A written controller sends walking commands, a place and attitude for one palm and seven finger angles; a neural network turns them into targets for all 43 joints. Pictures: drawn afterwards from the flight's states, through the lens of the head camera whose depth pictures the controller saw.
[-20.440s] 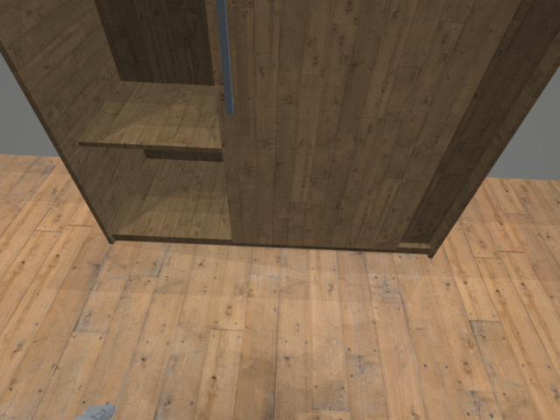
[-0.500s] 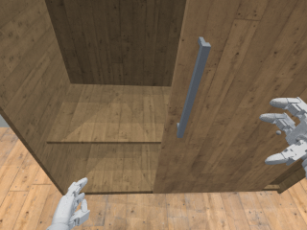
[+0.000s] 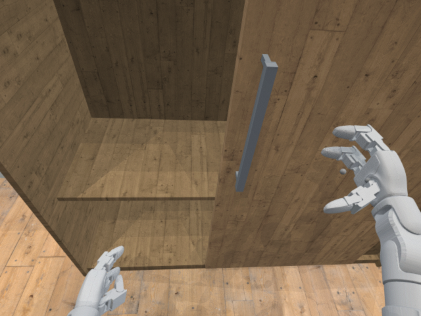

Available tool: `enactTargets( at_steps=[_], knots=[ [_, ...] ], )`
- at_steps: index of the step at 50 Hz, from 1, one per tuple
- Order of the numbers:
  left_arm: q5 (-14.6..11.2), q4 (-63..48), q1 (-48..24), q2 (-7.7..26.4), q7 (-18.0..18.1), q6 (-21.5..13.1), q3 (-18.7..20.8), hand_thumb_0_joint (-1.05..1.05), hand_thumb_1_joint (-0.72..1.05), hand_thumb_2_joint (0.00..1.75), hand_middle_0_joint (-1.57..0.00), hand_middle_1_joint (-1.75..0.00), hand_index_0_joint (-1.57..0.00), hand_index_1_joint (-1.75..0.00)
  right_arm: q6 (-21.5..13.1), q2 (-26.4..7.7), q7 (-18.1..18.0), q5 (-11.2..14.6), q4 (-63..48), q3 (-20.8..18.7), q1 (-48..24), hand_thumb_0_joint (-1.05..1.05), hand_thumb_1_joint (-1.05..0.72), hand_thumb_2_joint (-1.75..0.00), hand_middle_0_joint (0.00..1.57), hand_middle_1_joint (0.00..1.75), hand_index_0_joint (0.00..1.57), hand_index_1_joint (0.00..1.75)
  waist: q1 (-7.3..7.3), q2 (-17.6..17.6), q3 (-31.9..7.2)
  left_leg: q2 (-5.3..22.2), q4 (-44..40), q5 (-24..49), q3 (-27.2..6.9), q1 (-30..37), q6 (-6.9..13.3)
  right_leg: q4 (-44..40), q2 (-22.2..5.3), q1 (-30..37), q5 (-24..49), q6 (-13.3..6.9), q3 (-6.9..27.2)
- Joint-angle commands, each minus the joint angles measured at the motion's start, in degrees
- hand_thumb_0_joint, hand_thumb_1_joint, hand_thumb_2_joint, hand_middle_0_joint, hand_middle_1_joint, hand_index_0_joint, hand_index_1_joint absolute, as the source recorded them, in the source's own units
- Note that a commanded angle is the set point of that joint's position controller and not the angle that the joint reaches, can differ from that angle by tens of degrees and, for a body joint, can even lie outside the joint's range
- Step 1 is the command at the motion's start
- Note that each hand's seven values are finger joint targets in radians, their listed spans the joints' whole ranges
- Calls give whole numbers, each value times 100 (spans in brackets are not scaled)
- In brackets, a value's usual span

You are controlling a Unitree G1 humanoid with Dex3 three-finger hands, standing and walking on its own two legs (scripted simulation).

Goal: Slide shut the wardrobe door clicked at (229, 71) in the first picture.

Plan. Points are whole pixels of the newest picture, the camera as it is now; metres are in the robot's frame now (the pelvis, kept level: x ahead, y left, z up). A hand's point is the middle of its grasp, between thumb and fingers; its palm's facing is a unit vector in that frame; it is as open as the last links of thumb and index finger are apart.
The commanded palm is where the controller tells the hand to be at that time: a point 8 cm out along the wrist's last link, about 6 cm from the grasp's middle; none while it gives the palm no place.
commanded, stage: move the hooked fingers beside the handle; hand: right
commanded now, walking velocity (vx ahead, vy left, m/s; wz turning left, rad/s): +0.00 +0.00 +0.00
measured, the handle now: (250, 134) +0.46 -0.06 +0.12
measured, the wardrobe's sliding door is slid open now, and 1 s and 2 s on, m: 0.53 0.53 0.53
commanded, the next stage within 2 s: feel for the door with the fingertips in 1.50 s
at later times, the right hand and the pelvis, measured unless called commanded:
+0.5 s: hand (305, 154) +0.37 -0.15 +0.16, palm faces -0.06 +1.00 -0.03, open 14.0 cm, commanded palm +0.35 -0.20 +0.15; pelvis +0.00 +0.02 +0.00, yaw +1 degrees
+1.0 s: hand (291, 144) +0.40 -0.13 +0.15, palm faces -0.04 +1.00 -0.03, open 14.0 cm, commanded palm +0.37 -0.18 +0.15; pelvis +0.00 +0.03 +0.00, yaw +3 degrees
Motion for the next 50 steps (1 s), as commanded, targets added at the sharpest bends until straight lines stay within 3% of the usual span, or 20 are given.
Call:
enactTargets(
  at_steps=[1, 5, 8, 10, 14, 17, 20, 24, 25, 29, 30, 33, 35, 37, 39, 42, 43, 46, 49, 50],
  knots=[
    [5, -851, -666, 650, 50, -293, 260, 0, 90, 90, -20, -30, -20, -30, -368, -937, -112, 48, -1190, -125, -2038, 0, 50, -30, 30, 120, 30, 120, 67, 128, -1269, 118, -315, 1278, -229, -90, -68, -377, -361, 922, 1273, 238, 610],
    [14, -848, -707, 649, 34, -216, 258, 0, 90, 90, -20, -30, -20, -30, -315, -859, -285, -20, -1093, -46, -2195, 0, 50, -30, 30, 120, 30, 120, 52, 243, -1236, 121, -382, 1079, -273, -101, -71, -427, -340, 864, 1014, 213, 605],
    [19, -796, -702, 651, 58, -107, 240, 0, 90, 90, -20, -30, -20, -30, -315, -1115, -440, -97, -900, -226, -2445, 0, 50, -30, 30, 120, 30, 120, 57, 259, -1184, 123, -452, 941, -324, -28, -68, -442, -326, 760, 853, 183, 551],
    [6, -824, -746, 612, 61, -89, 223, 0, 90, 90, -20, -30, -20, -30, -368, -892, -482, -104, -850, -6, -2761, 0, 50, -30, 30, 120, 30, 120, 112, 147, -1167, 130, -466, 887, -339, -64, -66, -464, -316, 793, 768, 179, 545],
    [24, -812, -659, 609, 48, -75, 230, 0, 90, 90, -20, -30, -20, -30, -506, -886, -527, -135, -707, 20, -2965, 0, 50, -30, 30, 120, 30, 120, 121, 190, -1441, 136, -454, 1172, -393, 73, -72, -397, -289, 906, 971, 148, 492],
    [4, -775, -601, 625, 43, -42, 242, 0, 90, 90, -20, -30, -20, -30, -493, -846, -522, -127, -311, 39, -3008, 0, 50, -30, 30, 120, 30, 120, 132, 386, -1341, 138, -464, 1195, -413, 71, -93, -391, -278, 753, 889, 132, 450],
    [-6, -809, -580, 627, 6, -2, 246, 0, 90, 90, -20, -30, -20, -30, -502, -794, -535, -153, -176, 99, -3031, 0, 50, -30, 30, 120, 30, 120, 127, 340, -1315, 166, -454, 1325, -451, 122, -102, -354, -257, 626, 919, 106, 371],
    [-7, -787, -494, 653, 12, 72, 266, 0, 90, 90, -20, -30, -20, -30, -512, -1069, -584, -155, 158, -150, -3095, 0, 50, -30, 30, 120, 30, 120, 127, 554, -1304, 200, -490, 1356, -584, 239, -162, -298, -245, 367, 801, 52, 287],
    [-27, -755, -482, 655, 25, 97, 255, 0, 90, 90, -20, -30, -20, -30, -528, -1050, -594, -165, 224, -79, -3353, 0, 50, -30, 30, 120, 30, 120, 185, 538, -1204, 203, -504, 1295, -584, 173, -169, -300, -251, 324, 737, 48, 276],
    [-17, -781, -384, 627, 22, 94, 287, 0, 90, 90, -20, -30, -20, -30, -724, -1113, -660, -241, 80, -44, -3832, 0, 50, -30, 30, 120, 30, 120, 212, 82, -1622, 226, -457, 1372, -681, 305, -166, -211, -214, 471, 798, 35, 249],
    [-26, -780, -382, 611, 15, 74, 277, 0, 90, 90, -20, -30, -20, -30, -778, -881, -653, -231, 55, 172, -3970, 0, 50, -30, 30, 120, 30, 120, 266, 108, -1646, 211, -441, 1488, -651, 251, -163, -202, -220, 585, 877, 31, 254],
    [-33, -680, -265, 673, 12, 100, 309, 0, 90, 90, -20, -30, -20, -30, -787, -874, -639, -189, 633, 129, -3777, 0, 50, -30, 30, 120, 30, 120, 273, 569, -1520, 221, -465, 1547, -708, 243, -221, -155, -234, 357, 805, 10, 201],
    [-56, -631, -204, 693, 12, 132, 306, 0, 90, 90, -20, -30, -20, -30, -746, -867, -665, -230, 957, 175, -3981, 0, 50, -30, 30, 120, 30, 120, 330, 553, -1293, 242, -485, 1343, -723, 70, -230, -172, -236, 192, 620, 14, 199],
    [-42, -660, -143, 700, -2, 157, 322, 0, 90, 90, -20, -30, -20, -30, -743, -1012, -722, -287, 1045, 27, -3945, 0, 50, -30, 30, 120, 30, 120, 270, 441, -1431, 252, -462, 1331, -744, 134, -218, -166, -222, 183, 646, 14, 189],
    [-9, -786, -162, 676, -43, 176, 333, 0, 90, 90, -20, -30, -20, -30, -798, -1216, -767, -320, 807, -218, -3714, 0, 50, -30, 30, 120, 30, 120, 116, 319, -1846, 307, -363, 1770, -839, 541, -246, -121, -197, 150, 881, 11, 134],
    [-16, -831, -128, 665, -55, 199, 338, 0, 90, 90, -20, -30, -20, -30, -895, -1272, -767, -317, 698, -308, -3774, 0, 50, -30, 30, 120, 30, 120, 129, 565, -1881, 284, -294, 2172, -763, 648, -264, -152, -217, 170, 1057, -1, 116],
    [-3, -834, -134, 686, -63, 219, 352, 0, 90, 90, -20, -30, -20, -30, -915, -1434, -774, -301, 741, -494, -3499, 0, 50, -30, 30, 120, 30, 120, 63, 697, -1831, 320, -293, 2361, -839, 728, -324, -116, -240, 51, 1075, -1, 108],
    [-35, -904, -156, 659, -80, 226, 351, 0, 90, 90, -20, -30, -20, -30, -911, -1122, -682, -299, 596, -226, -3447, 0, 50, -30, 30, 120, 30, 120, 132, 525, -1769, 311, -281, 2433, -806, 609, -338, -134, -227, 152, 1062, -11, 53],
    [-45, -895, -134, 707, -68, 284, 364, 0, 90, 90, -20, -30, -20, -30, -802, -1246, -628, -270, 675, -385, -3109, 0, 50, -30, 30, 120, 30, 120, 114, 564, -1674, 342, -303, 2471, -867, 578, -408, -104, -241, 68, 1013, -18, 37],
    [-73, -895, -154, 683, -61, 282, 350, 0, 90, 90, -20, -30, -20, -30, -806, -1040, -593, -274, 477, -83, -3516, 0, 50, -30, 30, 120, 30, 120, 241, 481, -1599, 293, -320, 2276, -776, 431, -356, -130, -231, 165, 997, -23, 52]
  ],
)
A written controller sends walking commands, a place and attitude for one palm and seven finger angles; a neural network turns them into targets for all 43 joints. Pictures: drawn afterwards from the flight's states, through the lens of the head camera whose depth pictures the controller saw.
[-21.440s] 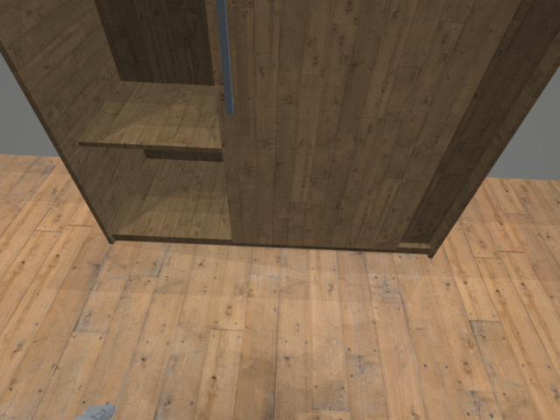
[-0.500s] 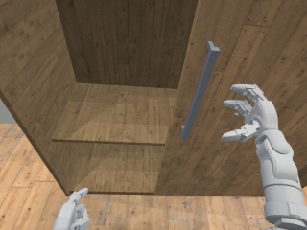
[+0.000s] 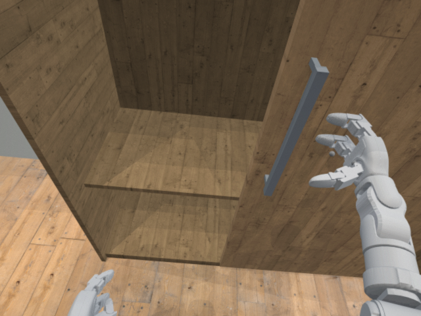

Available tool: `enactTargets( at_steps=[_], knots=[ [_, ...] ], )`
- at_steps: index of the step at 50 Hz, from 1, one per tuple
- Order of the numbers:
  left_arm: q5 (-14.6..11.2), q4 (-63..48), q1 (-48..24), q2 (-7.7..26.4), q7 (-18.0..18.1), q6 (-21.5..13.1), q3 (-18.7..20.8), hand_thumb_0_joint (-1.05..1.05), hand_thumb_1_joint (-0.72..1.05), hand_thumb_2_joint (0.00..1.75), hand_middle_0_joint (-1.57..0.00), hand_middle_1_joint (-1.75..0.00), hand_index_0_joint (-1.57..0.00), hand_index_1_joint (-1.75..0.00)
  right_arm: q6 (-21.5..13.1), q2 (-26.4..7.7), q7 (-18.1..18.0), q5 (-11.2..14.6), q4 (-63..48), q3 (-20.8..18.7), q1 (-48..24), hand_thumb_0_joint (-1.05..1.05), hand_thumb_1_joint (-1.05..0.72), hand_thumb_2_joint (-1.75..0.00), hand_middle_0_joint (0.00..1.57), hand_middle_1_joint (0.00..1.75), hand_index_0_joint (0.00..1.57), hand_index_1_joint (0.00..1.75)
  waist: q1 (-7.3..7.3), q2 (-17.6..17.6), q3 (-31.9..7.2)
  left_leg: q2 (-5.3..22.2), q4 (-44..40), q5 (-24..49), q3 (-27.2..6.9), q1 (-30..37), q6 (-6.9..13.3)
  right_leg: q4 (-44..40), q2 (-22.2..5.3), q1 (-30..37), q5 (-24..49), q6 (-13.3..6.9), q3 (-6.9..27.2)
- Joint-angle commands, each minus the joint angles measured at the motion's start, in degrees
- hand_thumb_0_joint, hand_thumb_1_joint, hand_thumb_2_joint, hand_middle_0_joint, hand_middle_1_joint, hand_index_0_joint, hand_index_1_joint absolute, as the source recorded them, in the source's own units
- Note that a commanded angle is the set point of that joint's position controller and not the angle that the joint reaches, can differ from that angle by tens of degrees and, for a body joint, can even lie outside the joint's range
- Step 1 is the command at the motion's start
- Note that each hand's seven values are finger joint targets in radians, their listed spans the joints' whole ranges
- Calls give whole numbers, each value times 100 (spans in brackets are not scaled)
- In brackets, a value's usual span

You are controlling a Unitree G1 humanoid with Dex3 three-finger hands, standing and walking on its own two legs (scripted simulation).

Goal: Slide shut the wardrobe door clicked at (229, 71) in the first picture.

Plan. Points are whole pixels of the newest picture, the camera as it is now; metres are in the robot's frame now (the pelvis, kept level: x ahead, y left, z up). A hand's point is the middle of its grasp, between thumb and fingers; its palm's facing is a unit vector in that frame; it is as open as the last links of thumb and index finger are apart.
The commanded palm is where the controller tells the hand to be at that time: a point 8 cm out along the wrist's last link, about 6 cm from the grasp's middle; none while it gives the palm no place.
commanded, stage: move the hooked fingers beside the handle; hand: right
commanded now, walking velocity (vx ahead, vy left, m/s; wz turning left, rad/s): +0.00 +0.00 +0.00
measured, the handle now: (286, 139) +0.45 -0.11 +0.12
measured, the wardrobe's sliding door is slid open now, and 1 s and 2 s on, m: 0.53 0.53 0.53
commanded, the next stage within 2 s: feel for the door with the fingertips in 0.50 s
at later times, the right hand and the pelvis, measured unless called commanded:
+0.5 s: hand (331, 152) +0.39 -0.17 +0.16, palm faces -0.01 +1.00 -0.02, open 14.0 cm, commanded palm +0.36 -0.22 +0.15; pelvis +0.00 -0.02 +0.00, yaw -1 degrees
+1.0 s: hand (302, 151) +0.39 -0.12 +0.15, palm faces -0.05 +1.00 -0.01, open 14.0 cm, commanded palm +0.36 -0.18 +0.15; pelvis +0.00 -0.02 +0.00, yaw -1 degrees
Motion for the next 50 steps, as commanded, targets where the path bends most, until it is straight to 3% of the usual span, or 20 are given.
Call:
enactTargets(
  at_steps=[1, 3, 6, 9, 15, 18, 19, 21, 25, 27, 28, 34, 36, 38, 40, 43, 45, 46, 48, 50],
  knots=[
    [-22, -903, -578, 593, 77, -294, 233, 0, 90, 90, -20, -30, -20, -30, -300, -1090, 75, 97, -1426, -74, -2266, 0, 50, -30, 30, 120, 30, 120, -49, 326, -1502, 497, -404, 2146, -583, 601, -519, -83, -5, 492, 1040, -218, 235],
    [-14, -853, -570, 620, 98, -293, 240, 0, 90, 90, -20, -30, -20, -30, -311, -1200, 39, 102, -1537, -135, -2287, 0, 50, -30, 30, 120, 30, 120, -39, 323, -1558, 483, -430, 1983, -584, 533, -505, -46, -32, 613, 1044, -220, 268],
    [-20, -798, -585, 607, 134, -333, 224, 0, 90, 90, -20, -30, -20, -30, -327, -945, -15, 115, -1596, 181, -2760, 0, 50, -30, 30, 120, 30, 120, 92, 254, -1507, 421, -450, 1601, -443, 285, -415, -115, -35, 794, 936, -198, 380],
    [17, -768, -592, 598, 131, -347, 216, 0, 90, 90, -20, -30, -20, -30, -352, -970, -133, 85, -1603, 104, -2614, 0, 50, -30, 30, 120, 30, 120, 8, 273, -1652, 420, -437, 1590, -410, 364, -376, -153, -36, 899, 1026, -187, 430],
    [13, -703, -610, 582, 133, -267, 151, 0, 90, 90, -20, -30, -20, -30, -265, -827, -294, -23, -989, 251, -2859, 0, 50, -30, 30, 120, 30, 120, 34, 335, -1240, 415, -502, 1139, -347, 159, -329, -275, -52, 702, 721, -150, 484],
    [54, -761, -591, 582, 111, -265, 176, 0, 90, 90, -20, -30, -20, -30, -361, -1045, -352, -55, -1083, 0, -2621, 0, 50, -30, 30, 120, 30, 120, -108, 333, -1624, 390, -419, 1434, -325, 405, -283, -250, -76, 885, 1107, -127, 509],
    [54, -813, -611, 544, 91, -277, 163, 0, 90, 90, -20, -30, -20, -30, -394, -826, -333, -46, -1219, 180, -2693, 0, 50, -30, 30, 120, 30, 120, -81, 268, -1640, 394, -388, 1553, -303, 433, -282, -268, -67, 925, 1201, -116, 510],
    [66, -824, -596, 565, 73, -282, 189, 0, 90, 90, -20, -30, -20, -30, -424, -980, -332, -38, -1290, -8, -2541, 0, 50, -30, 30, 120, 30, 120, -137, 308, -1760, 382, -360, 1738, -285, 496, -275, -257, -92, 1032, 1422, -101, 506],
    [42, -828, -597, 559, 34, -252, 194, 0, 90, 90, -20, -30, -20, -30, -297, -621, -272, -23, -1179, 252, -2201, 0, 50, -30, 30, 120, 30, 120, -104, 541, -1344, 361, -411, 1673, -215, 320, -286, -306, -117, 907, 1381, -89, 514],
    [27, -819, -625, 572, 59, -228, 201, 0, 90, 90, -20, -30, -20, -30, -229, -604, -274, -27, -1248, 317, -2379, 0, 50, -30, 30, 120, 30, 120, -49, 330, -1239, 362, -456, 1454, -238, 187, -285, -323, -109, 912, 1173, -92, 503],
    [45, -793, -596, 586, 65, -214, 205, 0, 90, 90, -20, -30, -20, -30, -236, -751, -331, -54, -1326, 202, -2446, 0, 50, -30, 30, 120, 30, 120, -71, 391, -1298, 361, -476, 1419, -242, 238, -272, -309, -103, 928, 1177, -98, 514],
    [74, -729, -601, 530, 66, -311, 217, 0, 90, 90, -20, -30, -20, -30, -389, -344, -451, -49, -1823, 607, -2848, 0, 50, -30, 30, 120, 30, 120, 33, 76, -1594, 334, -451, 1287, -208, 84, -256, -308, -138, 1391, 1325, -20, 646],
    [84, -679, -582, 529, 53, -323, 212, 0, 90, 90, -20, -30, -20, -30, -370, -184, -526, -48, -1653, 687, -2808, 0, 50, -30, 30, 120, 30, 120, 43, 277, -1533, 318, -457, 1215, -174, 33, -264, -340, -145, 1367, 1260, -8, 671],
    [114, -646, -573, 544, 38, -296, 222, 0, 90, 90, -20, -30, -20, -30, -337, -316, -618, -107, -1472, 527, -2468, 0, 50, -30, 30, 120, 30, 120, -78, 436, -1487, 320, -467, 1281, -185, 175, -256, -339, -131, 1212, 1306, -22, 624],
    [87, -655, -626, 477, -2, -299, 200, 0, 90, 90, -20, -30, -20, -30, -299, 165, -669, -159, -1534, 966, -2683, 0, 50, -30, 30, 120, 30, 120, 11, 185, -1386, 335, -424, 1288, -150, 42, -253, -345, -131, 1265, 1337, 22, 641],
    [123, -625, -599, 497, -21, -255, 232, 0, 90, 90, -20, -30, -20, -30, -268, -62, -868, -225, -1445, 708, -2578, 0, 50, -30, 30, 120, 30, 120, -94, 367, -1469, 322, -435, 1257, -170, 135, -248, -338, -132, 1222, 1317, 12, 624],
    [132, -671, -635, 452, -36, -240, 214, 0, 90, 90, -20, -30, -20, -30, -263, 141, -950, -214, -1544, 822, -2681, 0, 50, -30, 30, 120, 30, 120, -61, 544, -1518, 330, -416, 1443, -180, 242, -271, -329, -116, 1188, 1402, -9, 586],
    [140, -680, -631, 452, -38, -223, 228, 0, 90, 90, -20, -30, -20, -30, -261, -2, -999, -220, -1499, 651, -2530, 0, 50, -30, 30, 120, 30, 120, -121, 697, -1556, 324, -412, 1503, -194, 345, -278, -332, -115, 1141, 1423, -22, 559],
    [165, -729, -685, 432, -59, -174, 210, 0, 90, 90, -20, -30, -20, -30, -283, -47, -1060, -286, -1651, 619, -2314, 0, 50, -30, 30, 120, 30, 120, -215, 515, -1651, 338, -391, 1662, -224, 523, -264, -325, -91, 1112, 1544, -24, 501],
    [147, -734, -704, 415, -41, -114, 198, 0, 90, 90, -20, -30, -20, -30, -247, -183, -1112, -305, -1568, 507, -2409, 0, 50, -30, 30, 120, 30, 120, -179, 563, -1481, 348, -444, 1693, -267, 549, -289, -338, -86, 985, 1424, -54, 444]
  ],
)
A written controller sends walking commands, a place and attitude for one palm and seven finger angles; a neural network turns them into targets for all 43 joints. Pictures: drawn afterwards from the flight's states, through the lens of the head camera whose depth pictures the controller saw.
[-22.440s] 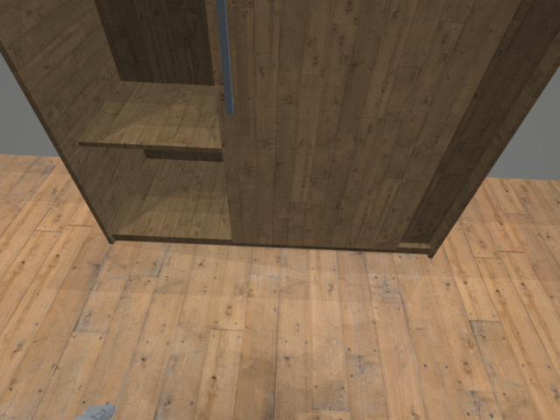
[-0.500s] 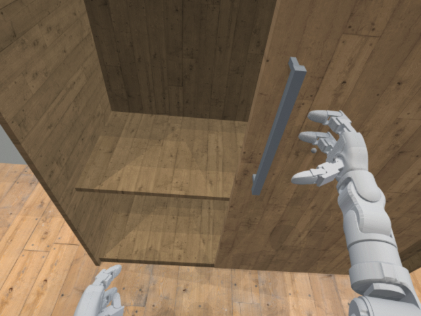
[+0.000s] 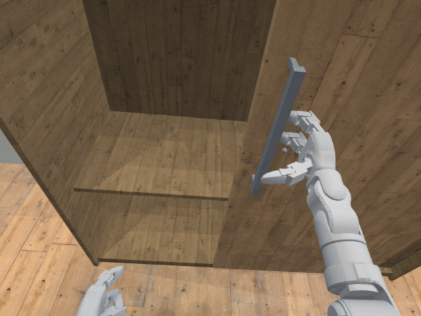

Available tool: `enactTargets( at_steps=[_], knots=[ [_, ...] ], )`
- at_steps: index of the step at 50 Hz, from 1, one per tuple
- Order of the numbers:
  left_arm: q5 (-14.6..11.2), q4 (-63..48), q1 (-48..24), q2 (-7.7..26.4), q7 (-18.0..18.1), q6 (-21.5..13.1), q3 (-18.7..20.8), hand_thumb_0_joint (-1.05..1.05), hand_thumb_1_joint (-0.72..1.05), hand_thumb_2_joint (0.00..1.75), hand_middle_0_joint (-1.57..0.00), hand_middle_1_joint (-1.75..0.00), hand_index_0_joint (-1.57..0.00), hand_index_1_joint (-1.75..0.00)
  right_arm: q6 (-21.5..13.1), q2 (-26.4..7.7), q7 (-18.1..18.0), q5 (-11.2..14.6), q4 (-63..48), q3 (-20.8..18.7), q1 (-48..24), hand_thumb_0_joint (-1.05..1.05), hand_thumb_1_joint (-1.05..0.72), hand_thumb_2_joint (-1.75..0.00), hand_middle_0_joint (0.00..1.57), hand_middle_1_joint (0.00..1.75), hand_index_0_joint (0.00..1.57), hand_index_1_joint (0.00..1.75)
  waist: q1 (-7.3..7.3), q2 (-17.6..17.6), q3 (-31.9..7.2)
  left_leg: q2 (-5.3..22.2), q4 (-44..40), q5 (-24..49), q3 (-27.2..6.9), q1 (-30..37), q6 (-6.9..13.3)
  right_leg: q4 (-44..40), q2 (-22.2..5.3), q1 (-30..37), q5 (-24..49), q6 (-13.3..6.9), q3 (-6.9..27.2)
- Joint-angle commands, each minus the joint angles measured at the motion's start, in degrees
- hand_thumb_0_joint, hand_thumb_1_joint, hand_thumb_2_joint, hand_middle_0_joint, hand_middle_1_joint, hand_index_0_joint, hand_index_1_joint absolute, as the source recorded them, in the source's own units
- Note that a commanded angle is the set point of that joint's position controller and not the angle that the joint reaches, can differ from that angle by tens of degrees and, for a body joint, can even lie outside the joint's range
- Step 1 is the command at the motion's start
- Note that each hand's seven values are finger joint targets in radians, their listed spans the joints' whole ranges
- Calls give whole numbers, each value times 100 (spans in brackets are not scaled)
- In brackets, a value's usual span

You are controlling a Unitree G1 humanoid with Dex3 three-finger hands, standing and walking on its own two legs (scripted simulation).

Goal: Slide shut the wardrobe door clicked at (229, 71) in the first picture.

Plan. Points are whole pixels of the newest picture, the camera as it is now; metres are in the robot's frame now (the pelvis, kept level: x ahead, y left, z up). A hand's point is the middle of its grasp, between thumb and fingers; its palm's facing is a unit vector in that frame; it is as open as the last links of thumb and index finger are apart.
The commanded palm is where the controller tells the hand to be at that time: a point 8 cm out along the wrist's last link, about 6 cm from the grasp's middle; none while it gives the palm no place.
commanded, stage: feel for the door with the fingertips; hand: right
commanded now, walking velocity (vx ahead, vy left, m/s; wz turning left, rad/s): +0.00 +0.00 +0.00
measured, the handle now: (270, 139) +0.45 -0.08 +0.12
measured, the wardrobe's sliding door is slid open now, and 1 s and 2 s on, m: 0.53 0.53 0.53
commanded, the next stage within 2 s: slide the fingers in behind the handle in 0.42 s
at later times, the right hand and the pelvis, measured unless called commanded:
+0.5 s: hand (287, 146) +0.40 -0.10 +0.15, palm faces -0.02 +1.00 -0.03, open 13.9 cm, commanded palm +0.39 -0.16 +0.14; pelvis +0.00 +0.02 +0.00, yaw -1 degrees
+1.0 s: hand (288, 152) +0.39 -0.10 +0.15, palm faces -0.05 +1.00 -0.01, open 14.0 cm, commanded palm +0.36 -0.15 +0.14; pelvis -0.01 +0.01 +0.00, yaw +0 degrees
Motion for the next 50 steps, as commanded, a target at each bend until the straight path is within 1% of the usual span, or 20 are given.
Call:
enactTargets(
  at_steps=[1, 3, 6, 9, 10, 12, 15, 17, 20, 24, 27, 28, 29, 31, 33, 35, 38, 42, 48, 50],
  knots=[
    [4, -834, -503, 599, 82, -171, 194, 0, 90, 90, -20, -30, -20, -30, -366, -1109, -144, -41, -1215, -487, -2373, 0, 50, -30, 30, 120, 30, 120, -78, 626, -1462, 176, -403, 1638, -301, 338, -153, -207, -264, 699, 1232, 78, 393],
    [-1, -825, -530, 611, 128, -112, 186, 0, 90, 90, -20, -30, -20, -30, -362, -1316, -143, -54, -1174, -621, -2484, 0, 50, -30, 30, 120, 30, 120, -85, 557, -1390, 191, -474, 1568, -360, 402, -154, -223, -251, 623, 1111, 48, 355],
    [-18, -887, -530, 574, 145, -145, 184, 0, 90, 90, -20, -30, -20, -30, -402, -1095, -44, 23, -1284, -474, -2556, 0, 50, -30, 30, 120, 30, 120, -53, 379, -1597, 191, -448, 1824, -372, 473, -159, -182, -230, 790, 1261, 37, 328],
    [-31, -859, -451, 608, 150, -163, 195, 0, 90, 90, -20, -30, -20, -30, -424, -1072, 101, 112, -1119, -451, -2533, 0, 50, -30, 30, 120, 30, 120, -1, 628, -1590, 197, -447, 2015, -376, 523, -187, -148, -217, 713, 1305, 9, 327],
    [-44, -835, -438, 635, 162, -154, 209, 0, 90, 90, -20, -30, -20, -30, -412, -1239, 132, 123, -963, -594, -2428, 0, 50, -30, 30, 120, 30, 120, -29, 646, -1583, 204, -443, 2057, -401, 540, -203, -126, -218, 658, 1280, 7, 304],
    [-69, -828, -417, 622, 162, -170, 205, 0, 90, 90, -20, -30, -20, -30, -420, -1004, 209, 111, -999, -301, -2807, 0, 50, -30, 30, 120, 30, 120, 92, 532, -1533, 208, -452, 1987, -403, 375, -218, -103, -194, 681, 1198, -7, 304],
    [-71, -799, -371, 635, 143, -187, 228, 0, 90, 90, -20, -30, -20, -30, -438, -929, 230, 118, -895, -247, -2793, 0, 50, -30, 30, 120, 30, 120, 96, 391, -1581, 211, -441, 1933, -407, 289, -215, -48, -179, 722, 1172, -7, 313],
    [-69, -766, -326, 659, 152, -198, 231, 0, 90, 90, -20, -30, -20, -30, -465, -1073, 204, 132, -819, -358, -3005, 0, 50, -30, 30, 120, 30, 120, 116, 627, -1617, 206, -436, 1864, -411, 305, -226, -52, -175, 657, 1103, -17, 345],
    [-61, -745, -310, 674, 153, -159, 229, 0, 90, 90, -20, -30, -20, -30, -531, -1363, 151, 106, -697, -583, -3022, 0, 50, -30, 30, 120, 30, 120, 72, 583, -1640, 254, -431, 1910, -493, 452, -261, -51, -157, 473, 1033, -32, 296],
    [-67, -743, -288, 661, 143, -163, 221, 0, 90, 90, -20, -30, -20, -30, -633, -1291, 184, 98, -576, -500, -3213, 0, 50, -30, 30, 120, 30, 120, 109, 477, -1616, 280, -439, 1874, -556, 415, -291, -12, -137, 411, 923, -45, 278],
    [-94, -695, -249, 689, 176, -183, 224, 0, 90, 90, -20, -30, -20, -30, -689, -1343, 232, 132, -286, -506, -3505, 0, 50, -30, 30, 120, 30, 120, 199, 623, -1491, 269, -501, 1560, -596, 268, -313, -2, -151, 306, 681, -57, 270],
    [-87, -668, -215, 708, 172, -177, 230, 0, 90, 90, -20, -30, -20, -30, -722, -1474, 224, 116, -198, -604, -3431, 0, 50, -30, 30, 120, 30, 120, 161, 732, -1481, 280, -512, 1490, -626, 307, -320, 6, -159, 218, 635, -56, 285],
    [-93, -715, -245, 681, 162, -202, 227, 0, 90, 90, -20, -30, -20, -30, -766, -1311, 251, 123, -276, -477, -3440, 0, 50, -30, 30, 120, 30, 120, 163, 493, -1509, 275, -486, 1475, -592, 287, -287, -22, -148, 292, 643, -48, 281],
    [-86, -745, -222, 695, 148, -239, 233, 0, 90, 90, -20, -30, -20, -30, -795, -1407, 270, 146, -252, -624, -3209, 0, 50, -30, 30, 120, 30, 120, 80, 490, -1712, 277, -448, 1604, -612, 392, -290, 8, -146, 329, 728, -48, 285],
    [-81, -744, -203, 706, 127, -242, 228, 0, 90, 90, -20, -30, -20, -30, -807, -1357, 298, 143, -210, -562, -3067, 0, 50, -30, 30, 120, 30, 120, 70, 673, -1647, 274, -449, 1607, -581, 413, -299, -14, -152, 254, 720, -50, 298],
    [-93, -768, -218, 725, 136, -250, 230, 0, 90, 90, -20, -30, -20, -30, -829, -1552, 299, 165, -243, -727, -3088, 0, 50, -30, 30, 120, 30, 120, 61, 703, -1624, 291, -464, 1537, -641, 456, -323, -28, -160, 154, 628, -49, 280],
    [-73, -837, -262, 723, 114, -262, 242, 0, 90, 90, -20, -30, -20, -30, -853, -1655, 312, 114, -477, -829, -2715, 0, 50, -30, 30, 120, 30, 120, -64, 507, -1759, 298, -413, 1692, -623, 571, -305, -26, -168, 239, 772, -45, 260],
    [-96, -926, -346, 683, 110, -296, 233, 0, 90, 90, -20, -30, -20, -30, -762, -1312, 334, 177, -716, -598, -2600, 0, 50, -30, 30, 120, 30, 120, -21, 555, -1583, 259, -462, 1556, -560, 407, -298, -83, -187, 301, 705, -44, 256],
    [-78, -907, -424, 682, 101, -311, 257, 0, 90, 90, -20, -30, -20, -30, -631, -1189, 177, 141, -1204, -496, -2356, 0, 50, -30, 30, 120, 30, 120, -30, 509, -1560, 224, -479, 1555, -490, 266, -279, -76, -240, 552, 878, -36, 281],
    [-84, -884, -447, 644, 110, -298, 235, 0, 90, 90, -20, -30, -20, -30, -562, -978, 103, 110, -1259, -289, -2549, 0, 50, -30, 30, 120, 30, 120, 56, 505, -1448, 201, -493, 1386, -423, 150, -256, -128, -239, 595, 795, -21, 318]
  ],
)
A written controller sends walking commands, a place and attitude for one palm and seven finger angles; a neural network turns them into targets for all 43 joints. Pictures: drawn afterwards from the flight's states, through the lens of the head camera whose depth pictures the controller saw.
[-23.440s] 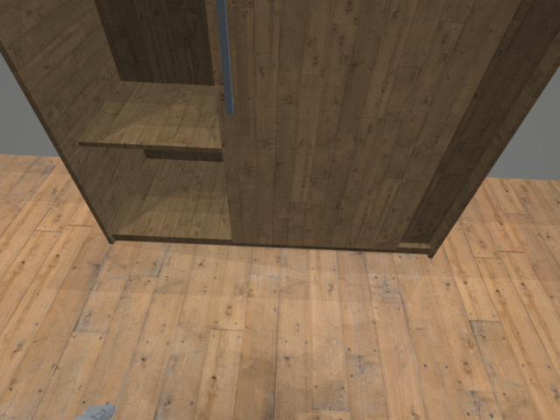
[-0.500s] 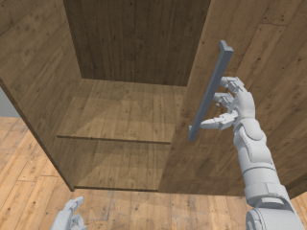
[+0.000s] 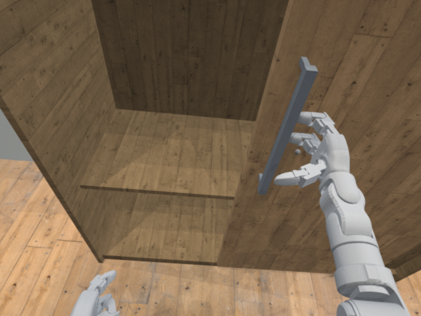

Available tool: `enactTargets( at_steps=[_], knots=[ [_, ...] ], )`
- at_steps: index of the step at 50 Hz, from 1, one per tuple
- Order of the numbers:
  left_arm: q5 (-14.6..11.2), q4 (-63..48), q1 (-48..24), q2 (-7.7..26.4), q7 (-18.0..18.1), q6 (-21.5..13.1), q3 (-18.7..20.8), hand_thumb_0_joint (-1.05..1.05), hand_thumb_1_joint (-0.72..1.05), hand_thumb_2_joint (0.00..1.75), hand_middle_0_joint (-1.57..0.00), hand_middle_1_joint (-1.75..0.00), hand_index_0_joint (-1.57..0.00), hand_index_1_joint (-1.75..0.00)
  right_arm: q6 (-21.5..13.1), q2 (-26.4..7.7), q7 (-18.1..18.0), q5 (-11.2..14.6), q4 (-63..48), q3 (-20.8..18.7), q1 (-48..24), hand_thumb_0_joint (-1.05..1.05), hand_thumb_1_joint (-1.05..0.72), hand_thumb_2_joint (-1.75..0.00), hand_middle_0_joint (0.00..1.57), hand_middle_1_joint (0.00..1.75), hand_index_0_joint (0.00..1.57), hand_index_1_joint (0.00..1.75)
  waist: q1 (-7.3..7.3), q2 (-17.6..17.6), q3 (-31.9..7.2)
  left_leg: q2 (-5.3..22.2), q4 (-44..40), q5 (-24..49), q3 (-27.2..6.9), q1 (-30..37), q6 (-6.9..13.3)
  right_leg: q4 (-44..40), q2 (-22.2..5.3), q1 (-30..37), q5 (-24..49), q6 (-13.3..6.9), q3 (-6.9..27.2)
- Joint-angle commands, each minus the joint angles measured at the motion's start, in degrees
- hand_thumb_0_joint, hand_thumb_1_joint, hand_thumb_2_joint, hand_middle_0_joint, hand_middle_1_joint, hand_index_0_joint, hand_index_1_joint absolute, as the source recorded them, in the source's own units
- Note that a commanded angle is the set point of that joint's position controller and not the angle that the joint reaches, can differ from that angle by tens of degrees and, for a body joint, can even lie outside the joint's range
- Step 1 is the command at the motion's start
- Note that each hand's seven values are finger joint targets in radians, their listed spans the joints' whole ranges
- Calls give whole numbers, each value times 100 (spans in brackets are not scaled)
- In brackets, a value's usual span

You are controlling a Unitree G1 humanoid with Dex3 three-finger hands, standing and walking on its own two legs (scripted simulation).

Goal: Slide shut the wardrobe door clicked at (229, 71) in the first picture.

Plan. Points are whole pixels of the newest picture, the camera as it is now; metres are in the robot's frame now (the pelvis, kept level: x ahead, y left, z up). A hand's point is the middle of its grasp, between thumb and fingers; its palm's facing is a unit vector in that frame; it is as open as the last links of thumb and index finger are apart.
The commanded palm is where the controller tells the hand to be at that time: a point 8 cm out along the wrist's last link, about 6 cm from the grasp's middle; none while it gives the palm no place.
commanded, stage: slide the fingers in behind the handle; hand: right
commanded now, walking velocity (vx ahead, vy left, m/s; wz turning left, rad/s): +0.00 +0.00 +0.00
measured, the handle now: (279, 138) +0.45 -0.10 +0.12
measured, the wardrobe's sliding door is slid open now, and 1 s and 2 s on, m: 0.53 0.53 0.53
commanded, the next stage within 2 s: grip the handle and tug to test in 1.34 s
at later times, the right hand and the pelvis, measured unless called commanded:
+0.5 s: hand (282, 149) +0.40 -0.09 +0.14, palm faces -0.06 +1.00 +0.00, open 14.0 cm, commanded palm +0.37 -0.15 +0.15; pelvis +0.01 -0.01 +0.00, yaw +0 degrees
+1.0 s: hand (274, 147) +0.40 -0.08 +0.15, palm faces -0.03 +1.00 -0.01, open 14.0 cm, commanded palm +0.37 -0.13 +0.15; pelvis +0.01 +0.00 +0.00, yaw +0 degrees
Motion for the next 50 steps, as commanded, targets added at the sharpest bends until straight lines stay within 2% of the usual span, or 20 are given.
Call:
enactTargets(
  at_steps=[1, 4, 6, 8, 10, 12, 13, 17, 19, 21, 23, 25, 28, 31, 33, 34, 36, 38, 42, 50],
  knots=[
    [20, -832, -630, 522, 63, -304, 190, 0, 90, 90, -20, -30, -20, -30, -287, -689, -159, -8, -1503, -42, -2672, 0, 50, -30, 30, 120, 30, 120, 36, 513, -1448, 325, -486, 1254, -413, 201, -348, -225, -117, 765, 786, -102, 335],
    [55, -816, -629, 513, 72, -274, 175, 0, 90, 90, -20, -30, -20, -30, -221, -764, -275, -46, -1539, -134, -2555, 0, 50, -30, 30, 120, 30, 120, -38, 449, -1623, 331, -443, 1354, -405, 354, -317, -233, -109, 825, 932, -87, 360],
    [48, -797, -669, 496, 88, -244, 164, 0, 90, 90, -20, -30, -20, -30, -177, -698, -302, -52, -1412, -90, -2611, 0, 50, -30, 30, 120, 30, 120, -1, 616, -1512, 320, -453, 1372, -383, 326, -324, -247, -122, 795, 936, -82, 345],
    [54, -773, -666, 499, 83, -219, 159, 0, 90, 90, -20, -30, -20, -30, -164, -662, -321, -87, -1334, -60, -2652, 0, 50, -30, 30, 120, 30, 120, 2, 495, -1438, 319, -472, 1320, -367, 245, -299, -250, -128, 829, 942, -74, 358],
    [42, -789, -679, 477, 77, -214, 145, 0, 90, 90, -20, -30, -20, -30, -131, -441, -310, -75, -1302, 135, -2710, 0, 50, -30, 30, 120, 30, 120, 46, 575, -1428, 311, -450, 1373, -346, 225, -294, -246, -127, 847, 980, -65, 376],
    [66, -823, -665, 459, 55, -229, 167, 0, 90, 90, -20, -30, -20, -30, -152, -338, -334, -100, -1472, 185, -2737, 0, 50, -30, 30, 120, 30, 120, 15, 349, -1657, 298, -374, 1475, -301, 204, -256, -225, -136, 1074, 1205, -35, 405],
    [71, -804, -643, 474, 43, -214, 177, 0, 90, 90, -20, -30, -20, -30, -143, -413, -358, -115, -1403, 103, -2553, 0, 50, -30, 30, 120, 30, 120, -38, 367, -1672, 290, -367, 1500, -282, 235, -235, -213, -153, 1082, 1315, -14, 432],
    [83, -820, -642, 432, -21, -210, 196, 0, 90, 90, -20, -30, -20, -30, -86, 26, -424, -121, -1571, 433, -2488, 0, 50, -30, 30, 120, 30, 120, 8, 498, -1629, 268, -305, 1690, -215, 120, -245, -184, -188, 1209, 1610, 25, 449],
    [104, -808, -613, 455, -29, -151, 204, 0, 90, 90, -20, -30, -20, -30, -29, -160, -531, -150, -1547, 235, -2338, 0, 50, -30, 30, 120, 30, 120, -52, 704, -1575, 264, -329, 1641, -217, 211, -249, -211, -179, 1059, 1531, 11, 447],
    [101, -823, -682, 414, -27, -113, 184, 0, 90, 90, -20, -30, -20, -30, 13, 4, -600, -206, -1640, 418, -2526, 0, 50, -30, 30, 120, 30, 120, -13, 582, -1457, 271, -349, 1546, -228, 158, -250, -233, -167, 1022, 1412, 7, 425],
    [135, -786, -657, 435, -10, -69, 195, 0, 90, 90, -20, -30, -20, -30, 20, -325, -694, -229, -1620, 134, -2463, 0, 50, -30, 30, 120, 30, 120, -80, 760, -1502, 261, -396, 1518, -263, 281, -253, -245, -175, 985, 1400, -10, 419],
    [137, -861, -717, 380, -17, -71, 183, 0, 90, 90, -20, -30, -20, -30, -29, -194, -709, -230, -1908, 232, -2509, 0, 50, -30, 30, 120, 30, 120, -101, 470, -1708, 273, -347, 1609, -266, 400, -230, -256, -158, 1114, 1499, 12, 412],
    [142, -829, -702, 389, -19, -43, 185, 0, 90, 90, -20, -30, -20, -30, -20, -96, -720, -224, -1811, 302, -2298, 0, 50, -30, 30, 120, 30, 120, -89, 722, -1647, 256, -384, 1711, -238, 451, -239, -262, -177, 1092, 1598, 5, 408],
    [113, -822, -699, 369, -23, -46, 198, 0, 90, 90, -20, -30, -20, -30, 31, 174, -685, -223, -1807, 582, -2498, 0, 50, -30, 30, 120, 30, 120, 8, 597, -1502, 247, -410, 1637, -245, 278, -250, -256, -173, 1132, 1485, -4, 395],
    [121, -796, -679, 393, -25, -20, 203, 0, 90, 90, -20, -30, -20, -30, 80, 7, -706, -238, -1752, 421, -2308, 0, 50, -30, 30, 120, 30, 120, -57, 504, -1520, 253, -430, 1637, -250, 331, -236, -247, -161, 1126, 1517, 6, 386],
    [125, -853, -697, 369, -41, -26, 206, 0, 90, 90, -20, -30, -20, -30, 67, 135, -703, -232, -1983, 548, -2339, 0, 50, -30, 30, 120, 30, 120, -52, 396, -1655, 262, -398, 1696, -250, 375, -236, -245, -149, 1185, 1558, 10, 395],
    [114, -823, -711, 370, -39, -15, 193, 0, 90, 90, -20, -30, -20, -30, 120, 215, -713, -203, -1819, 614, -2346, 0, 50, -30, 30, 120, 30, 120, -7, 705, -1494, 248, -434, 1688, -247, 323, -258, -244, -161, 1112, 1493, -11, 397],
    [117, -756, -700, 399, -11, 36, 194, 0, 90, 90, -20, -30, -20, -30, 162, -12, -775, -205, -1602, 389, -2366, 0, 50, -30, 30, 120, 30, 120, -25, 836, -1320, 247, -503, 1501, -272, 301, -272, -270, -149, 918, 1260, -31, 381],
    [140, -831, -730, 331, -14, 14, 193, 0, 90, 90, -20, -30, -20, -30, 44, 70, -872, -255, -1955, 462, -2628, 0, 50, -30, 30, 120, 30, 120, -53, 426, -1666, 273, -434, 1623, -313, 428, -252, -254, -113, 1114, 1383, -25, 364],
    [133, -898, -753, 350, -39, 62, 187, 0, 90, 90, -20, -30, -20, -30, -5, -95, -789, -233, -1918, 320, -2203, 0, 50, -30, 30, 120, 30, 120, -112, 785, -1678, 314, -451, 2153, -395, 798, -325, -253, -79, 886, 1464, -71, 270]
  ],
)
